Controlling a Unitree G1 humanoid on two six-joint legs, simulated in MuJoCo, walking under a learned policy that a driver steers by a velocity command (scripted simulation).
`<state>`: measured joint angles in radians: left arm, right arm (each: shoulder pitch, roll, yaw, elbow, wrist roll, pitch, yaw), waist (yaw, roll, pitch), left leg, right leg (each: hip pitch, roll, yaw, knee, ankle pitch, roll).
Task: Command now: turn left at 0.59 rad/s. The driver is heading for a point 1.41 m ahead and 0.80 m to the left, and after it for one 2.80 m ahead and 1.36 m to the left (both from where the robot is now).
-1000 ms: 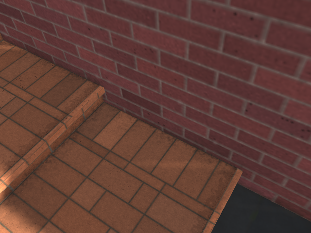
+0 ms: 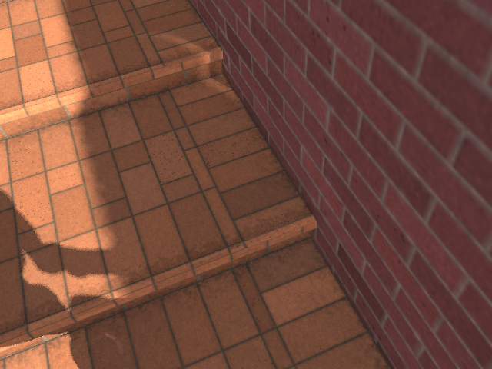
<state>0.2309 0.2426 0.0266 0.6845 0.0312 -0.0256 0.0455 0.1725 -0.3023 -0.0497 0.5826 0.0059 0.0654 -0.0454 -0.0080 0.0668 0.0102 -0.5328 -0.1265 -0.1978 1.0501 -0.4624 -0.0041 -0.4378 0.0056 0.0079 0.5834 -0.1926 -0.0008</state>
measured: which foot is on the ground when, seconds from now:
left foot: up 0.00-0.32, down 0.34-0.78, up 0.80-1.00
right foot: down 0.00-0.34, up 0.36-0.76, down 0.78-1.00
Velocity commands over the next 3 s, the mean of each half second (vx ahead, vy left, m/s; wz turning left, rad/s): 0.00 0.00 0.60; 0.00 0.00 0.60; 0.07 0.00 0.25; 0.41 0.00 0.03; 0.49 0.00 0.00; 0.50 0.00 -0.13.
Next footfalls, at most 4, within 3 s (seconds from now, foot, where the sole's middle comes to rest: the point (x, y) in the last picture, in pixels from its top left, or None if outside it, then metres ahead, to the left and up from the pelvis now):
0.34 left None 0.05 0.14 -0.76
0.78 right None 0.15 -0.04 -0.76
1.20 left None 0.04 0.22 -0.76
1.74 right None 0.29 0.09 -0.76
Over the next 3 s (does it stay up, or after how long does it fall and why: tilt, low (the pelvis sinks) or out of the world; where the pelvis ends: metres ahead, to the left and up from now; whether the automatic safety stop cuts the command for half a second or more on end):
stays up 0.71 0.58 0.13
